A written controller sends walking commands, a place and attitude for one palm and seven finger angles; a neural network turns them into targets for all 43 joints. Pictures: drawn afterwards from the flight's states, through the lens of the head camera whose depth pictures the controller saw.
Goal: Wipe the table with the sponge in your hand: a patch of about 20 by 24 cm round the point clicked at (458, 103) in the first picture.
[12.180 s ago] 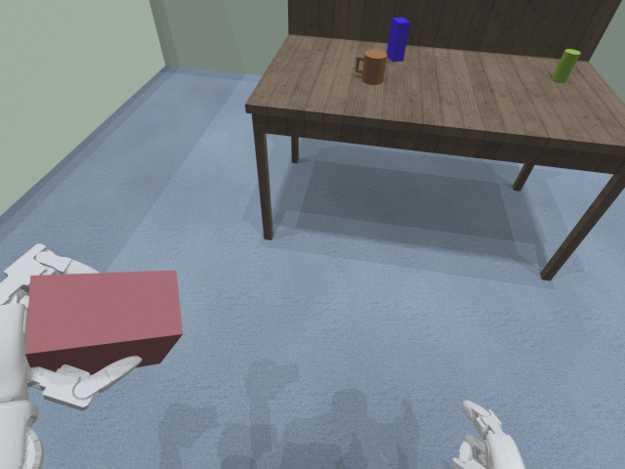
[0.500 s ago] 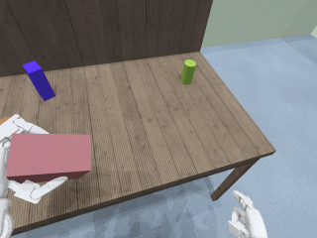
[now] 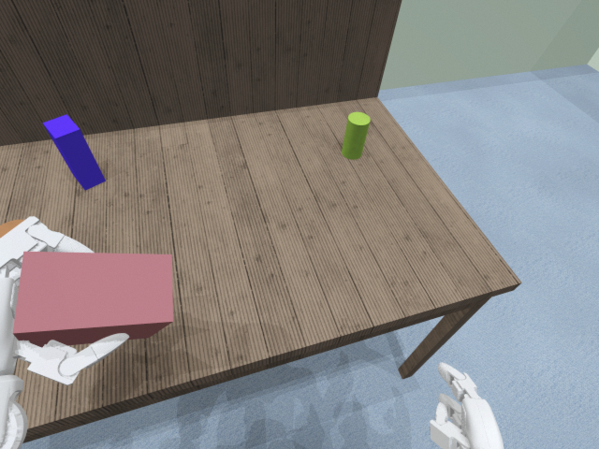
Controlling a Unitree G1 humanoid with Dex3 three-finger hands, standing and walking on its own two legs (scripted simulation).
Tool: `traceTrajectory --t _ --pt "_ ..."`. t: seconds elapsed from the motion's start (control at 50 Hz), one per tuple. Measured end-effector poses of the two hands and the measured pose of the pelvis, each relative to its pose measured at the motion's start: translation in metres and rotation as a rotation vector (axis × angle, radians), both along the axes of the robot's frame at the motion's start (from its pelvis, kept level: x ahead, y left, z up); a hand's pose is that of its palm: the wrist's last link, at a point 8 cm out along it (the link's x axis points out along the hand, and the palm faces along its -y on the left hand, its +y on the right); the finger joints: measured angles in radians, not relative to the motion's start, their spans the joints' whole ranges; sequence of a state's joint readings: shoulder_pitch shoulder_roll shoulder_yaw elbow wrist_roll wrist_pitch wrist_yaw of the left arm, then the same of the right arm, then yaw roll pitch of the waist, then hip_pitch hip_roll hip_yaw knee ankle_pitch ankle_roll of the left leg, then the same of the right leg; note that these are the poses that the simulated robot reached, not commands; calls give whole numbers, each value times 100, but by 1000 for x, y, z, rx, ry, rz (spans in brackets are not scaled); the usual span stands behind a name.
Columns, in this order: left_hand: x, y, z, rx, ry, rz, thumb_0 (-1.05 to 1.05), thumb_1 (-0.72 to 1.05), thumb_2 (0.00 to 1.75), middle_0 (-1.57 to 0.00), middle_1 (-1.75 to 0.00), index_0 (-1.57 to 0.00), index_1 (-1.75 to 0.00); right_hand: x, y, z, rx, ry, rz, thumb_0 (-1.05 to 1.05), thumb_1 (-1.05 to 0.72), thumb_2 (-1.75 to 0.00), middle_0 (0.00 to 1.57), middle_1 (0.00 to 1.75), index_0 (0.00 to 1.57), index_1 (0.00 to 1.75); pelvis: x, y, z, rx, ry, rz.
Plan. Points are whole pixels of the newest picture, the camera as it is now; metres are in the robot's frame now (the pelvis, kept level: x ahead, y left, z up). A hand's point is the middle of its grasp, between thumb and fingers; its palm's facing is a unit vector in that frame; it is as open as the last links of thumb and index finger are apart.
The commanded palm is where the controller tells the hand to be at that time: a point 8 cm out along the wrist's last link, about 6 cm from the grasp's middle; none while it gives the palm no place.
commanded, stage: shuffle to correct the standing spot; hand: left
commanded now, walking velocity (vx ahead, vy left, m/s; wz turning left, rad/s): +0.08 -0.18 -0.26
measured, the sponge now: (118, 301) +0.23 +0.21 +0.13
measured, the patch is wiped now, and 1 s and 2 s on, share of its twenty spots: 0.00 0.00 0.00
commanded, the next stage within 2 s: come to a stop and stand still in 0.90 s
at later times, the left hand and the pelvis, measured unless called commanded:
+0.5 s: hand (140, 284) +0.24 +0.19 +0.15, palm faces +0.29 -0.87 -0.40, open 10.4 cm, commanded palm +0.18 +0.23 +0.17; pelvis +0.01 -0.05 -0.01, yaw -2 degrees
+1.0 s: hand (147, 289) +0.24 +0.18 +0.15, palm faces +0.31 -0.87 -0.39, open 10.4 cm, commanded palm +0.18 +0.22 +0.17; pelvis +0.02 -0.06 -0.01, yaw -1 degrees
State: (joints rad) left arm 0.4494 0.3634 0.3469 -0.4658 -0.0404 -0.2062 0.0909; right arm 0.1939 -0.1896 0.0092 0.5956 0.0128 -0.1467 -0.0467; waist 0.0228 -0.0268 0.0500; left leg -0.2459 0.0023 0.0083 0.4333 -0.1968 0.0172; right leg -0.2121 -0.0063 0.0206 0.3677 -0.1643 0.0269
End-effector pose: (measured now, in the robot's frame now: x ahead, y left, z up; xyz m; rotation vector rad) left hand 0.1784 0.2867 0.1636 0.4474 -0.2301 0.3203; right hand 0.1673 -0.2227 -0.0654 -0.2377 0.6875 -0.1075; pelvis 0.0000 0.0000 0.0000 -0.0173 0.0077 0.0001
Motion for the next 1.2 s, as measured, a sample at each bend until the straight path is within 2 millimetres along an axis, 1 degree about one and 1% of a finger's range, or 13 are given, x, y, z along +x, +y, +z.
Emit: traceTrajectory --t 0.14,0.24,0.32,0.4,0.54,0.64,0.72,0.84,1.04,1.08,1.14,1.16,1.2 --pt "9 -4 1 -3 -21 -6 -1 -53 101 -68 -135 -70 -135 2 -3 0 22 -11 -11 1 -91 -90 20 30 20 30 0 -7 -3 8 -2 -30" --pt "17 -21 0 -17 -28 -31 -1 -53 101 -68 -135 -70 -135 2 -12 -1 43 -21 -20 1 -91 -90 21 30 20 30 1 -18 -5 5 -5 -32" --pt "20 -38 2 -13 -19 -61 -1 -53 101 -68 -135 -70 -135 0 -26 -2 43 -16 -38 1 -91 -90 21 30 20 30 4 -28 -6 -1 -1 -35" --pt "21 -49 4 3 -3 -72 -1 -53 101 -68 -135 -70 -135 -3 -44 -6 30 0 -64 1 -91 -90 21 30 20 30 7 -38 -7 -2 3 -37" --pt "27 -58 1 1 27 -53 -1 -53 102 -68 -135 -70 -135 -7 -72 -11 1 32 -109 1 -91 -90 20 30 20 30 14 -50 -9 -3 6 -30" --pt "30 -64 -2 -10 40 -55 -1 -53 102 -68 -135 -70 -135 -6 -82 -11 -13 41 -128 1 -91 -90 20 30 20 30 18 -55 -10 -1 3 -26" --pt "31 -66 1 0 33 -61 -1 -53 102 -68 -135 -70 -135 -2 -82 -10 -10 35 -126 1 -91 -90 20 30 20 30 19 -57 -10 0 -1 -22" --pt "28 -66 5 13 24 -57 -1 -53 102 -68 -135 -70 -135 5 -74 -10 13 18 -102 1 -91 -90 20 30 20 30 19 -59 -10 -1 -2 -19" --pt "20 -64 1 -9 34 -33 -1 -53 102 -68 -135 -70 -135 10 -62 -10 36 14 -61 1 -91 -90 20 30 20 30 15 -60 -9 -1 -7 -12" --pt "25 -51 13 98 -7 -35 -1 -53 102 -68 -135 -71 -135 7 -61 -11 9 18 -26 1 -91 -90 20 30 20 30 11 -62 -10 0 -12 -8" --pt "32 -26 21 90 -86 29 -1 -53 102 -68 -135 -71 -135 1 -60 -12 -1 29 6 1 -91 -90 20 30 20 30 5 -57 -10 -1 -19 -15" --pt "31 -24 21 70 -102 38 -1 -53 102 -68 -135 -70 -135 -1 -60 -12 -1 19 6 1 -91 -90 20 30 20 30 4 -53 -11 -5 -22 -23" --pt "29 -30 16 36 -113 16 -1 -53 102 -68 -135 -70 -135 -6 -59 -9 4 5 -12 1 -91 -90 20 30 20 30 3 -48 -12 14 -29 -36"
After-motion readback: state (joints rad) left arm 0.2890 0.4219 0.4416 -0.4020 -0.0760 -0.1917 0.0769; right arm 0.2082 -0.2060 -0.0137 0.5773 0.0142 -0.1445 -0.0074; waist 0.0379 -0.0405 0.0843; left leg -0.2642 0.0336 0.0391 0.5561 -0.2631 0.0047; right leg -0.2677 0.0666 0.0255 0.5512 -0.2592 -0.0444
